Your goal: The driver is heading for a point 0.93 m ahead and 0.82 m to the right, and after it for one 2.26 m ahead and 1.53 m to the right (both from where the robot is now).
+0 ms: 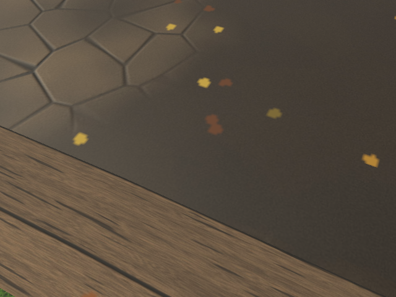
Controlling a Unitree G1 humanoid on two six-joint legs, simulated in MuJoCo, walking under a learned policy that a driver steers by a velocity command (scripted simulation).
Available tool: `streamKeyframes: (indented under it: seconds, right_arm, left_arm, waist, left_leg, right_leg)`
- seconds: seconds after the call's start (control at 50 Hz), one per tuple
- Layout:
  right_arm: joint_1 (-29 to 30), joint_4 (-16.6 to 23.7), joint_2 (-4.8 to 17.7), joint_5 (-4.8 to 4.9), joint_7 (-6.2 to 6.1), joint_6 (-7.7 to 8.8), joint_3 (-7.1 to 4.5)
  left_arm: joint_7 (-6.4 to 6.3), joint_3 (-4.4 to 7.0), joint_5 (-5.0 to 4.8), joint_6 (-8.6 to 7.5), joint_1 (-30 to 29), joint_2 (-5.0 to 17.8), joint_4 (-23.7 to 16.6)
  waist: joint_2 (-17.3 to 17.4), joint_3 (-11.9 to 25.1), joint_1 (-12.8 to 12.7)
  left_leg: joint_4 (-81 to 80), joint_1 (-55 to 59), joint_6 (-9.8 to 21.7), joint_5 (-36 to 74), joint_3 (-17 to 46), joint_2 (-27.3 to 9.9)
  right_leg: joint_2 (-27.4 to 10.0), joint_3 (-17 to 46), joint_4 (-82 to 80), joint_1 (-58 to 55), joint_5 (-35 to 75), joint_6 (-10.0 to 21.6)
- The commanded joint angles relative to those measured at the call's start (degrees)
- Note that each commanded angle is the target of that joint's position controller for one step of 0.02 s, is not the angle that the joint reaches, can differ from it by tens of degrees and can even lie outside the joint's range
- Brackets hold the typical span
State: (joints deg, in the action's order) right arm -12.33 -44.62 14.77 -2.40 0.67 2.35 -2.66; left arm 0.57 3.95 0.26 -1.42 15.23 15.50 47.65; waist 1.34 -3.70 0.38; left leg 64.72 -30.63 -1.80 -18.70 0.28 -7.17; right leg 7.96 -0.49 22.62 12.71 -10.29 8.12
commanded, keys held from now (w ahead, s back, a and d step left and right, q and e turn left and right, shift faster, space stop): w+e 1.00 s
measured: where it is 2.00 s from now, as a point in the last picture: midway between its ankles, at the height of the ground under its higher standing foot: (317, 185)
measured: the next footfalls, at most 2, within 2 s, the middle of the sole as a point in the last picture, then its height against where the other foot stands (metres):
left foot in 0.34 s outside the picture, level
right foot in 0.88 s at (270, 267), level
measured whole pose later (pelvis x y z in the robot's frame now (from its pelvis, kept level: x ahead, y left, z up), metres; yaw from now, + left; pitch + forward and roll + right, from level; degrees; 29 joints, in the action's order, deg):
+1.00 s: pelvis +0.50 -0.11 -0.01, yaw -36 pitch +1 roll +0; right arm -16.2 -44.5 15.6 -1.3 0.5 2.6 -2.1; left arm 1.1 3.3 0.9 -0.8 10.4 16.5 42.0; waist 0.8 -4.5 1.8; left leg 68.2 -20.5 -0.9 -22.4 -2.3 -5.1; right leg 6.4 -1.6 30.8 20.1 -11.5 6.8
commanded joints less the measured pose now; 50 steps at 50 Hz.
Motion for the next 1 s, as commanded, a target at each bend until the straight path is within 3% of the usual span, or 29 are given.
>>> streamKeyframes:
  seconds: [0.02,0.08,0.22,0.28,0.32,0.34,0.36,0.38,0.4,0.42,0.44,0.48,0.56,0.68,0.76,0.78,0.82,0.86,0.88,0.9,0.92,0.94,0.96,0.98,1.0]
  right_arm:
    - [-3.04,2.64,4.42,-0.40,0.33,-1.24,-1.11]
    - [4.78,5.30,4.69,-0.22,0.32,-1.36,-1.02]
    - [16.64,9.92,4.64,0.47,0.98,-0.36,0.01]
    - [15.14,10.57,5.91,0.84,0.84,0.38,-0.03]
    - [5.23,7.73,8.14,1.02,-0.13,0.93,-0.98]
    - [-2.84,5.83,9.83,0.72,-0.89,1.63,-1.70]
    - [-12.19,5.55,14.02,-0.61,-2.01,2.00,-2.61]
    - [-10.21,6.03,18.17,-1.16,-2.00,1.37,-3.40]
    - [-6.45,6.46,13.19,0.03,-1.61,0.73,-2.83]
    - [-2.89,6.93,8.37,0.49,-1.44,0.64,-1.65]
    - [-1.29,6.51,6.08,0.41,-1.21,0.76,-1.03]
    - [-2.00,4.97,5.51,0.70,-1.29,1.47,-0.73]
    - [-4.96,2.71,6.42,1.66,-0.51,3.35,-1.19]
    - [-7.57,0.40,6.85,1.55,-0.44,3.15,-1.38]
    - [-10.54,-1.39,9.07,1.56,-0.99,2.66,-2.02]
    - [-11.26,-1.91,9.44,1.62,-1.17,2.31,-2.10]
    - [-10.85,-2.23,10.91,1.45,-1.51,1.76,-2.35]
    - [-10.61,-2.16,12.28,1.52,-1.78,0.61,-2.50]
    - [-10.14,-1.21,11.83,1.29,-1.77,0.31,-2.26]
    - [-13.77,3.04,5.56,1.78,-0.52,0.52,-0.82]
    - [-7.87,5.17,8.87,1.00,-0.33,0.96,-1.53]
    - [-2.36,6.63,9.38,1.31,-0.10,1.48,-1.57]
    - [-3.09,5.93,8.19,1.64,-0.11,2.00,-0.98]
    - [-3.65,5.05,8.05,1.18,-0.17,1.66,-1.02]
    - [-4.90,4.76,7.84,0.23,-0.20,0.65,-0.98]
  left_arm:
    - [-0.07,1.86,-0.22,-1.90,1.69,8.22,-3.19]
    - [-0.06,1.86,-0.19,-1.91,6.02,8.37,-2.31]
    - [-0.92,1.93,0.32,-1.76,13.08,9.23,-1.21]
    - [-1.59,2.20,0.60,-1.69,11.53,10.55,-1.81]
    - [-1.32,2.38,0.63,-1.94,7.89,11.69,-2.72]
    - [-0.74,2.24,0.14,-2.31,6.75,11.40,-2.83]
    - [-0.24,0.95,-0.40,-2.82,7.53,6.75,-4.62]
    - [-0.34,0.36,-1.47,-2.51,14.20,3.31,-6.18]
    - [-0.86,0.73,0.82,-1.62,13.21,7.77,-4.30]
    - [-0.36,0.96,1.18,-1.26,9.39,8.11,-4.14]
    - [0.13,0.75,1.14,-0.98,6.96,7.14,-4.37]
    - [1.22,0.63,1.74,0.26,6.26,6.11,-4.52]
    - [2.59,0.14,1.75,1.48,1.29,4.65,-6.90]
    - [3.95,-1.18,1.46,0.96,-10.69,2.44,-11.14]
    - [4.77,-1.55,1.80,0.91,-16.43,2.38,-13.45]
    - [4.72,-1.43,2.03,0.93,-16.88,2.83,-13.79]
    - [4.14,-0.79,2.55,0.98,-14.08,4.01,-13.04]
    - [3.10,0.41,2.99,0.39,-3.69,5.90,-10.04]
    - [2.16,1.70,3.46,0.01,6.60,8.40,-6.72]
    - [1.21,3.53,2.93,0.27,7.10,15.57,-7.50]
    - [0.74,3.67,0.67,0.69,8.38,15.97,-9.08]
    - [0.10,3.43,0.30,0.75,7.65,14.86,-7.61]
    - [-0.23,2.79,0.09,0.53,5.48,12.16,-6.67]
    - [-0.40,2.26,0.14,0.23,3.13,10.28,-6.63]
    - [-0.53,1.75,-0.26,-0.10,1.21,8.96,-6.72]
  waist:
    - [-2.27,3.65,1.08]
    - [-3.39,1.28,-1.60]
    - [-4.68,0.73,-5.86]
    - [-5.92,0.95,-4.04]
    - [-5.91,4.65,0.72]
    - [-2.96,9.13,5.10]
    - [3.19,18.29,7.96]
    - [16.98,22.18,2.65]
    - [8.39,15.64,1.09]
    - [2.49,8.47,0.70]
    - [0.26,4.89,0.26]
    - [4.34,3.12,-0.76]
    - [4.51,2.64,-0.97]
    - [3.48,-0.03,1.03]
    - [3.79,-1.30,2.36]
    - [3.76,-1.46,2.39]
    - [4.60,0.87,0.51]
    - [3.77,7.07,-4.02]
    - [-0.09,12.74,-8.59]
    - [-14.99,19.44,-5.24]
    - [-11.92,22.60,-7.06]
    - [-6.02,14.39,-6.98]
    - [-3.28,9.06,-4.24]
    - [-1.18,6.02,-1.76]
    - [-1.62,5.16,0.34]
  left_leg:
    - [-4.26,-4.01,-1.32,4.59,-0.40,-0.10]
    - [-11.90,-9.15,-1.93,10.96,-0.20,0.39]
    - [-25.52,-10.47,-0.61,16.42,0.16,4.48]
    - [-31.44,-2.43,1.18,13.89,0.90,6.27]
    - [-34.60,13.73,3.14,9.51,-0.36,9.34]
    - [-38.11,25.67,4.72,11.01,0.91,7.32]
    - [-39.77,39.49,7.37,-2.09,14.54,-6.26]
    - [-47.27,48.03,13.15,-4.70,41.44,-19.20]
    - [-48.19,40.93,13.38,-10.36,42.86,-17.80]
    - [-49.15,33.11,12.45,-8.70,33.09,-15.21]
    - [-50.51,28.04,11.39,-1.74,24.60,-12.10]
    - [-52.47,23.29,9.78,8.48,14.16,-8.29]
    - [-54.66,23.86,10.69,20.66,5.30,-8.39]
    - [-55.48,25.21,9.45,25.88,-6.26,-5.86]
    - [-54.47,28.78,8.30,28.63,-9.83,-7.50]
    - [-53.47,30.60,8.01,30.84,-10.66,-7.88]
    - [-46.12,33.63,7.12,48.46,-13.13,-8.53]
    - [-28.49,32.84,6.78,57.67,-14.63,-8.35]
    - [-12.71,24.29,5.18,47.04,-15.51,-6.96]
    - [8.69,-0.84,1.59,2.50,-15.24,1.12]
    - [17.54,-10.68,0.41,-13.38,-4.19,7.48]
    - [15.20,-14.83,1.05,-6.94,0.32,3.79]
    - [9.07,-12.09,1.31,-2.93,0.37,1.70]
    - [4.16,-8.31,1.19,-2.25,0.66,0.15]
    - [1.22,-4.43,0.66,-2.08,0.99,-0.45]
  right_leg:
    - [-14.60,15.62,-10.97,-3.11,17.47,8.39]
    - [-14.14,17.27,-11.91,-5.38,15.35,7.19]
    - [-14.69,20.49,-6.81,-14.21,23.45,5.77]
    - [-15.50,22.59,-3.61,-13.89,27.39,3.63]
    - [-13.47,21.80,4.43,-9.38,36.64,0.93]
    - [-9.78,18.91,15.61,-5.45,35.00,-0.54]
    - [-6.13,14.83,32.17,2.09,17.52,-1.74]
    - [2.48,9.17,45.49,18.76,-22.51,-3.31]
    - [-3.39,9.09,50.52,23.39,-18.57,-2.83]
    - [-5.60,8.05,49.60,22.95,-13.05,-3.12]
    - [-7.38,7.15,47.28,21.78,-10.03,-3.64]
    - [-9.35,5.88,44.84,19.42,-8.52,-4.56]
    - [-10.53,4.85,43.17,23.61,-3.77,-5.15]
    - [-11.16,0.57,26.30,25.28,8.97,-5.64]
    - [-10.46,-3.78,16.16,21.01,6.96,-3.80]
    - [-9.97,-4.37,14.04,20.29,5.27,-2.99]
    - [-7.10,-6.12,13.68,15.12,0.89,-0.58]
    - [-2.49,-6.82,10.03,3.00,-4.80,2.46]
    - [-4.17,-2.11,6.41,-11.00,-5.23,4.89]
    - [-22.12,26.37,4.13,-30.87,-10.11,12.38]
    - [-27.23,44.75,-3.94,-33.18,-2.28,15.70]
    - [-24.91,33.36,-4.31,-28.86,7.98,13.94]
    - [-23.04,27.08,-4.43,-21.21,15.10,12.18]
    - [-20.08,22.72,-5.32,-14.95,18.95,9.96]
    - [-17.94,20.01,-6.51,-10.30,20.53,9.02]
